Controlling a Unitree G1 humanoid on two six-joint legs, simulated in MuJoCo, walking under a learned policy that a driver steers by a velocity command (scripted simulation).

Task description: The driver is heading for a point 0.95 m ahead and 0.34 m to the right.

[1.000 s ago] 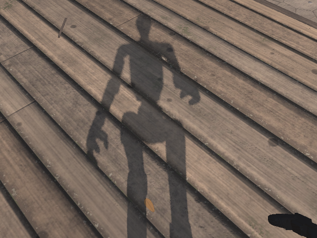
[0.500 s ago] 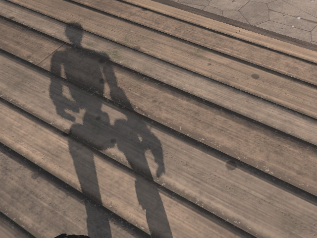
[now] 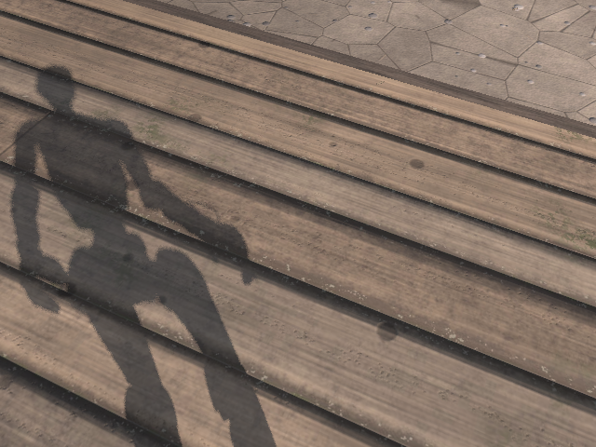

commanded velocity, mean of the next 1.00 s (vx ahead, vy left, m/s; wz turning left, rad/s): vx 0.08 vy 0.00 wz -0.48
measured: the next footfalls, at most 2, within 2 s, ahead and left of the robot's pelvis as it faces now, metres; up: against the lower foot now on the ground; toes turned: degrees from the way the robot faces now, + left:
right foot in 0.40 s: -0.02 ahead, -0.12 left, +0.00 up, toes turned -15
left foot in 0.92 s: +0.09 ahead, +0.04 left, +0.00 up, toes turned -29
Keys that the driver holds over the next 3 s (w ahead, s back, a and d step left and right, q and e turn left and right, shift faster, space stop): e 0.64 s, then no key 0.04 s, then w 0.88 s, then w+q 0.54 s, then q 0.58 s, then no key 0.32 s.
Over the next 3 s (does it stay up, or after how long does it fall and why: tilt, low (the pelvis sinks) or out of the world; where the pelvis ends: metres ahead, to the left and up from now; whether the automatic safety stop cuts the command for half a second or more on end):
stays up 0.70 -0.36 0.01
